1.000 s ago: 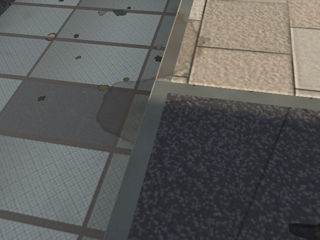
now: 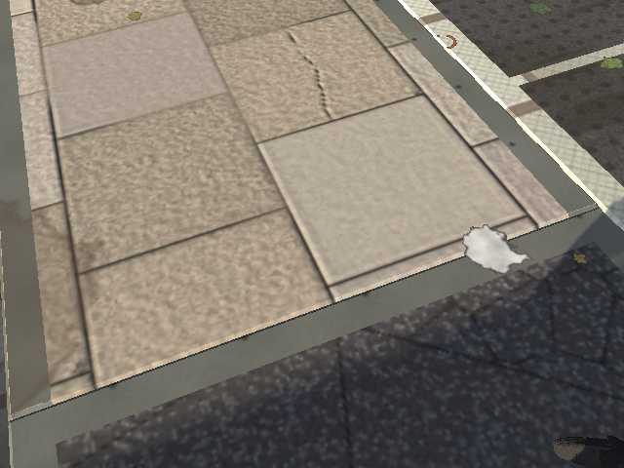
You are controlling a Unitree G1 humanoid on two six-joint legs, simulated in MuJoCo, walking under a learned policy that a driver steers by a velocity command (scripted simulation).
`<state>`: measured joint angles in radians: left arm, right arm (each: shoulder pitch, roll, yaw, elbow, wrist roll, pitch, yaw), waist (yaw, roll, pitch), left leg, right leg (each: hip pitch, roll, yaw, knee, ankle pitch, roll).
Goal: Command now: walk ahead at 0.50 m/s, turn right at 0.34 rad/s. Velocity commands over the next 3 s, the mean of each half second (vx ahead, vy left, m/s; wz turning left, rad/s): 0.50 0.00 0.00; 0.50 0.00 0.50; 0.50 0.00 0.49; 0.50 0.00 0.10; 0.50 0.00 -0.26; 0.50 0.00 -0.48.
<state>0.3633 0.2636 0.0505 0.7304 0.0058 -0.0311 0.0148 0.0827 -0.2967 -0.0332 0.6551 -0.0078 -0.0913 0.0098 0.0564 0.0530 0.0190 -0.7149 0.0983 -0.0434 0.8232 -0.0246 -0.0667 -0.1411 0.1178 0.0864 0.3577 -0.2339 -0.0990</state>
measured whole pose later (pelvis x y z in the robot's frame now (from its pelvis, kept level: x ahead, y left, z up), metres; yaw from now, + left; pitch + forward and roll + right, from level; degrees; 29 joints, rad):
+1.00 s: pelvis +0.58 +0.02 +0.00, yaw +20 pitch +2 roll -2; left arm 0.34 0.29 0.07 0.83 0.00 -0.09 0.00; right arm 0.14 -0.31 -0.06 0.60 0.02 -0.02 0.03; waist 0.09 0.05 0.02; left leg -0.70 0.09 -0.03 0.83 -0.07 -0.01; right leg -0.03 0.00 -0.15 0.28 -0.28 0.00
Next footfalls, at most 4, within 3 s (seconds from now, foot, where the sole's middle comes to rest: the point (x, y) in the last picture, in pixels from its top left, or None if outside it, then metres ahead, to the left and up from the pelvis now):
0.20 left None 0.33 0.13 -0.78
0.66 right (413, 427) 0.57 -0.11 -0.78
1.14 left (264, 344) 0.77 0.24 -0.78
1.64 right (290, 231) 1.12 0.20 -0.78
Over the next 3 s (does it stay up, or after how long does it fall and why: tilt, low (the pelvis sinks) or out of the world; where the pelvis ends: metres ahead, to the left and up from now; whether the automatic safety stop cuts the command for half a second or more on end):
stays up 1.56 0.55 0.00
